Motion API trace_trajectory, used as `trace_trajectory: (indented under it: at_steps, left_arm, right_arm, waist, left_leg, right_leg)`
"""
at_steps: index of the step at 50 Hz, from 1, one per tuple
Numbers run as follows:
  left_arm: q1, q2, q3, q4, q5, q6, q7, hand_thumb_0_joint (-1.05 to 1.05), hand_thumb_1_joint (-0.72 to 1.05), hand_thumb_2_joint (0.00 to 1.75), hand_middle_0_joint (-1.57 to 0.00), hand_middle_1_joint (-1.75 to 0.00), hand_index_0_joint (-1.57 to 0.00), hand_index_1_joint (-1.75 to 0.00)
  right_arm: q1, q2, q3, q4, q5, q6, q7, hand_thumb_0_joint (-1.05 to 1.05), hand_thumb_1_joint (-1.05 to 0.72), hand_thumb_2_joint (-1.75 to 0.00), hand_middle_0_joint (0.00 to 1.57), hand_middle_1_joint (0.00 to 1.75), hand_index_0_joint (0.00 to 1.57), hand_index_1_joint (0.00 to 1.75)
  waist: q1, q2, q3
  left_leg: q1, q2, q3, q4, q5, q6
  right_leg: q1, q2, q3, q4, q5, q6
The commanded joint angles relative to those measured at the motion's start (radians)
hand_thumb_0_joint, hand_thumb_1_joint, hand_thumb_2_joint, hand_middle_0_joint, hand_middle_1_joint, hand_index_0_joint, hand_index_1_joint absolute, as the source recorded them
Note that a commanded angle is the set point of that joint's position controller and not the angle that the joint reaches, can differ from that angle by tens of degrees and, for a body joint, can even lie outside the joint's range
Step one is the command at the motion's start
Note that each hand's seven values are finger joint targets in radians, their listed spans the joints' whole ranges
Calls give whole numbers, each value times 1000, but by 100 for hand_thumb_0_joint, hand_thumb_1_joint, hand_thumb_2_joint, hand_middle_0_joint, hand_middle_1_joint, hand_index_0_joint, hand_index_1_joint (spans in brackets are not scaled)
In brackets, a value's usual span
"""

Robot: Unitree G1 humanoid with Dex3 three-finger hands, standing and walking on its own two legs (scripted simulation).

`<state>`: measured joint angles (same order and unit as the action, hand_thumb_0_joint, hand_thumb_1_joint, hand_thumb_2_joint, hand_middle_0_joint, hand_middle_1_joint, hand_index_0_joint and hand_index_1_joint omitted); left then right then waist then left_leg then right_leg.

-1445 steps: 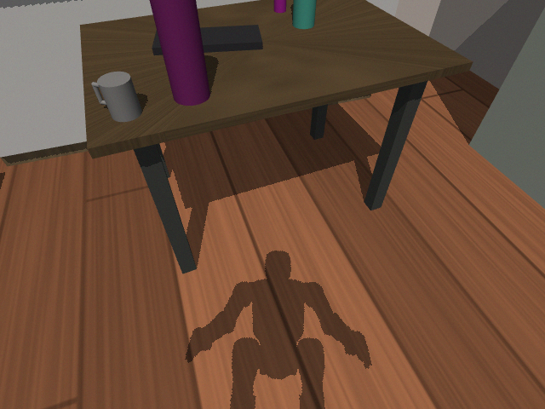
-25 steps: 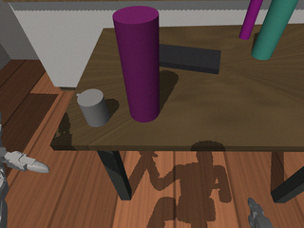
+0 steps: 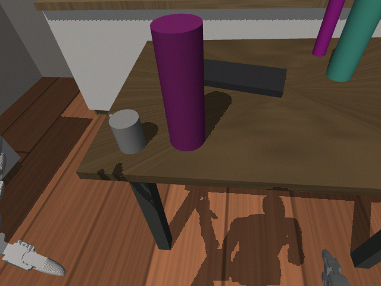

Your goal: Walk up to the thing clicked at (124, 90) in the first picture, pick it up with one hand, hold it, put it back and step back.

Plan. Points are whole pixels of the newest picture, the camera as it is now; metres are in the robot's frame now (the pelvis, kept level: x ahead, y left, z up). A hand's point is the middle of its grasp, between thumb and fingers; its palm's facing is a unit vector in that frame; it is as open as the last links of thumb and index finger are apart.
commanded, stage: sink last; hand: left
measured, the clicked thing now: (124, 129) +0.50 +0.24 +0.04
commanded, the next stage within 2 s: home in 0.02 s
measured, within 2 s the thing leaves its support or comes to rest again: neither
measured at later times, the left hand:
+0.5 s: hand (82, 256) +0.18 +0.24 +0.02, palm faces +0.23 -0.93 -0.30, open 17.7 cm
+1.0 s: hand (122, 264) +0.20 +0.20 -0.09, palm faces +0.08 -0.97 -0.24, open 17.7 cm
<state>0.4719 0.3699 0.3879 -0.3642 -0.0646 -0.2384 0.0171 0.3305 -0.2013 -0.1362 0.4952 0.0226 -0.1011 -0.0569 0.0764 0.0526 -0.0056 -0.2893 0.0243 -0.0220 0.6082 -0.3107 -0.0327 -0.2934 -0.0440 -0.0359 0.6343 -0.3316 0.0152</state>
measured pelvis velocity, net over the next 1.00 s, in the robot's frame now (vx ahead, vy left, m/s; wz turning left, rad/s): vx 0.02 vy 0.02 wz -0.03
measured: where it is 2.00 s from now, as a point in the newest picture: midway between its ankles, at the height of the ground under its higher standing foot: outside the picture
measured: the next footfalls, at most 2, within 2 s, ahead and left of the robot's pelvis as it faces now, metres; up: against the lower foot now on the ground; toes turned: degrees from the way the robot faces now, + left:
none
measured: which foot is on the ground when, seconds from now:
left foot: down 0.00-1.00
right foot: down 0.00-1.00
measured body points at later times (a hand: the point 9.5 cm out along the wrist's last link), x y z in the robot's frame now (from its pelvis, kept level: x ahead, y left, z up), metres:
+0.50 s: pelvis +0.00 +0.01 +0.01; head +0.02 +0.01 +0.46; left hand +0.16 +0.29 +0.04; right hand +0.17 -0.20 -0.08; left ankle +0.01 +0.14 -0.73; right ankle +0.00 -0.12 -0.73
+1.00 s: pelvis +0.02 +0.02 +0.01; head +0.04 +0.02 +0.46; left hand +0.19 +0.25 -0.07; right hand +0.15 -0.22 -0.10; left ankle +0.01 +0.14 -0.73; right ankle +0.00 -0.12 -0.73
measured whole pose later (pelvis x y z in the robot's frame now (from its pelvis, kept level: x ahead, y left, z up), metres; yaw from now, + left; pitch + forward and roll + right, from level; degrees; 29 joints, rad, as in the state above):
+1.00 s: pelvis +0.02 +0.02 +0.01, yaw -2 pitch +1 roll -1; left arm 0.24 0.18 0.01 0.54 0.00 -0.12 0.09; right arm 0.22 -0.20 0.00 0.70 0.00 -0.08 -0.05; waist 0.01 0.00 0.04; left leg -0.26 0.03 0.01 0.55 -0.30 -0.01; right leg -0.25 -0.04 -0.01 0.51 -0.28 0.04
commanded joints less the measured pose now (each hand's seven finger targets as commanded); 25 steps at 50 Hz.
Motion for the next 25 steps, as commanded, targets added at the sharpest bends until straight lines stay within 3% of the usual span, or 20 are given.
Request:
trace_trajectory:
  at_steps: [1, 2, 4, 6, 7, 8, 12, 13, 15, 16, 17, 19, 20, 22, 25]
  left_arm:
    - [-76, 230, 184, -116, -7, -93, 23, 0, -58, 3, -7, -6, -7, -6]
    - [-91, 211, 166, -78, -6, -97, 19, 0, -58, 3, -7, -6, -7, -6]
    - [-74, 211, 169, -19, -7, -106, 21, 0, -60, 4, -8, -7, -7, -7]
    - [-90, 196, 152, 5, -8, -118, 19, 0, -61, 5, -8, -7, -8, -8]
    - [-90, 202, 155, 10, -10, -123, 20, 0, -58, 4, -5, -5, -5, -5]
    - [-75, 170, 118, 22, -4, -122, 18, 0, -60, 3, -5, -5, -5, -5]
    - [-75, 123, 47, 52, 1, -130, 18, 0, -61, 2, -4, -5, -4, -5]
    - [-84, 105, 24, 52, 4, -130, 19, 0, -61, 3, -4, -5, -5, -5]
    - [-63, 61, -39, 79, 9, -128, 15, 0, -61, 2, -4, -5, -4, -5]
    - [-61, 66, -38, 92, 9, -126, 16, 0, -61, 3, -4, -5, -5, -5]
    - [-46, 71, -40, 124, 12, -117, 18, 0, -60, 4, -4, -6, -5, -5]
    - [-28, 56, -69, 148, 20, -105, 17, 0, -61, 3, -4, -5, -5, -5]
    - [-26, 65, -61, 163, 20, -100, 17, 0, -61, 2, -4, -5, -5, -5]
    - [-27, 39, -102, 219, 27, -79, 16, 0, -61, 1, -4, -5, -4, -4]
    - [-71, -9, -182, 286, 38, -55, 17, 0, -61, 0, -3, -4, -4, -3]
  right_arm:
    - [-62, -124, -62, -134, 1, -69, -11, 0, 49, -6, 6, 5, 5, 5]
    - [-81, -124, -54, -155, 1, -73, -8, 0, 49, -6, 6, 5, 5, 5]
    - [-85, -143, -67, -170, 7, -78, -10, 0, 47, -7, 6, 5, 5, 5]
    - [-92, -122, -44, -156, 10, -78, -4, 0, 47, -7, 6, 5, 5, 5]
    - [-97, -143, -62, -160, 11, -83, -6, 0, 39, -15, 13, 13, 13, 13]
    - [-89, -129, -45, -174, 11, -87, -4, 0, 31, -23, 13, 18, 13, 18]
    - [-132, -55, 47, -174, 15, -97, 6, 0, -1, -52, 13, 19, 13, 19]
    - [-134, -48, 53, -162, 14, -99, 7, 0, -9, -53, 14, 19, 14, 19]
    - [-153, -4, 109, -142, 11, -98, 13, 0, -25, -57, 14, 20, 14, 20]
    - [-151, -23, 85, -117, 9, -100, 9, 0, -33, -59, 15, 21, 15, 21]
    - [-116, -73, 43, -102, 5, -99, 5, 0, -40, -61, 15, 22, 15, 22]
    - [-112, -123, 3, -80, -3, -99, 2, 0, -45, -64, 15, 22, 16, 22]
    - [-118, -124, 4, -82, -5, -100, 3, 0, -50, -67, 16, 23, 16, 23]
    - [-118, -154, -27, -70, -11, -101, -4, 0, -53, -69, 16, 24, 16, 24]
    - [-159, -95, 25, -42, -10, -100, -4, 0, -70, -80, 18, 27, 18, 27]
  waist:
    - [0, -43, -37]
    - [-9, -58, -11]
    - [-10, -74, -25]
    - [-1, -51, -7]
    - [-5, -53, -10]
    - [-10, -52, -36]
    - [1, -48, -24]
    - [-6, -37, -19]
    - [-6, -7, 0]
    - [-9, -1, -8]
    - [-35, 2, -15]
    - [-46, 0, -40]
    - [-42, -1, -35]
    - [-67, -29, -43]
    - [-68, -18, -34]
  left_leg:
    - [15, -50, 74, -105, 87, 47]
    - [9, -48, 71, -116, 58, 47]
    - [22, -44, 66, -134, 59, 48]
    - [17, -42, 65, -150, 55, 44]
    - [27, -41, 64, -151, 64, 44]
    - [40, -37, 61, -156, 82, 44]
    - [37, -40, 65, -160, 108, 47]
    - [39, -37, 63, -170, 95, 46]
    - [28, -38, 67, -175, 82, 47]
    - [25, -34, 64, -177, 78, 45]
    - [38, -33, 66, -178, 74, 44]
    - [60, -29, 62, -177, 102, 41]
    - [55, -32, 64, -176, 105, 39]
    - [77, -30, 61, -171, 131, 40]
    - [86, -26, 55, -175, 157, 38]
  right_leg:
    - [23, 3, -5, -170, 93, 2]
    - [11, 8, -10, -175, 59, 3]
    - [25, 12, -15, -181, 58, 0]
    - [24, 15, -19, -181, 53, -4]
    - [28, 16, -21, -183, 62, -3]
    - [40, 21, -22, -178, 84, -5]
    - [51, 18, -23, -186, 108, -4]
    - [51, 22, -24, -186, 99, -5]
    - [47, 21, -25, -189, 92, -7]
    - [50, 26, -27, -187, 93, -8]
    - [44, 28, -27, -191, 95, -8]
    - [49, 32, -31, -187, 123, -10]
    - [53, 32, -33, -195, 123, -9]
    - [47, 34, -35, -196, 149, -7]
    - [42, 35, -38, -193, 170, -10]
